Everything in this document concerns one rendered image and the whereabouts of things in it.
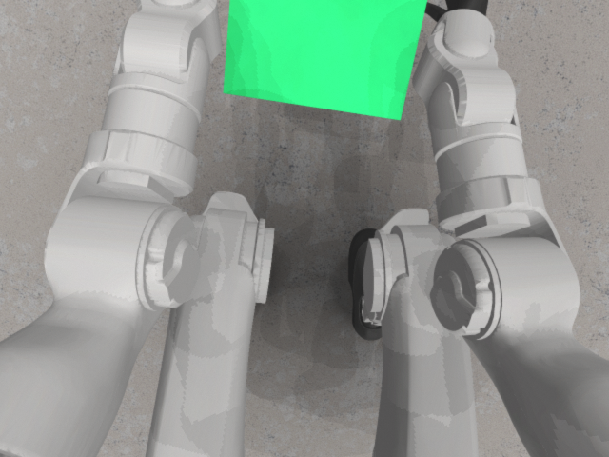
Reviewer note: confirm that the robot right hand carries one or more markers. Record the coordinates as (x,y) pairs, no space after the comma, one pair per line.
(437,12)

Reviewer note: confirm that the carton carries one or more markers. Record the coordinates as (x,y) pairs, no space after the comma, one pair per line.
(347,55)

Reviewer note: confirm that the left robot upper arm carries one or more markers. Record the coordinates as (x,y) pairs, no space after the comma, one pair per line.
(113,266)

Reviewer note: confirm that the right robot upper arm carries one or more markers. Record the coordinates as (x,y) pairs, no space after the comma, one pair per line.
(514,302)

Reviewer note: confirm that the robot right thigh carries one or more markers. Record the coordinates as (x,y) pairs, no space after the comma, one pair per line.
(427,406)

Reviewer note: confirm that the robot right forearm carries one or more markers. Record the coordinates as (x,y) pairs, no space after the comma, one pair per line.
(476,135)

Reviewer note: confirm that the robot left shin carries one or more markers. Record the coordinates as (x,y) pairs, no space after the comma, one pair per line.
(223,200)

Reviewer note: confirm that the robot left forearm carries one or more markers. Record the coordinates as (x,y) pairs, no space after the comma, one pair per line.
(156,98)

